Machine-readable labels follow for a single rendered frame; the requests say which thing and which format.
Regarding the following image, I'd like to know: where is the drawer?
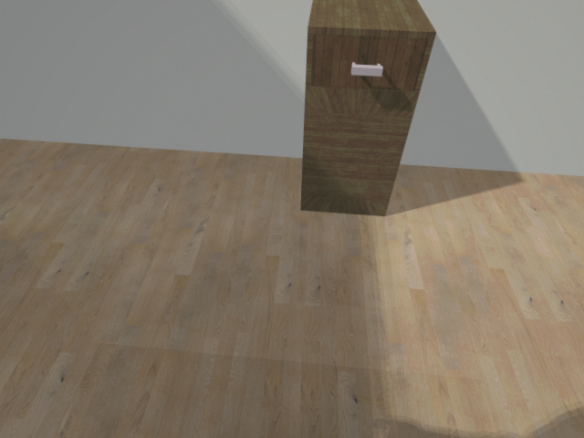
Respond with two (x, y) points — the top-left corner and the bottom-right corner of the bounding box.
(312, 34), (427, 91)

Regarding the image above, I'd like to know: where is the handle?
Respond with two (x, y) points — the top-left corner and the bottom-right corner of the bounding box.
(351, 62), (383, 77)

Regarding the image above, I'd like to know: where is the cabinet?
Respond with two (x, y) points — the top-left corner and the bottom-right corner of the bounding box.
(300, 0), (436, 216)

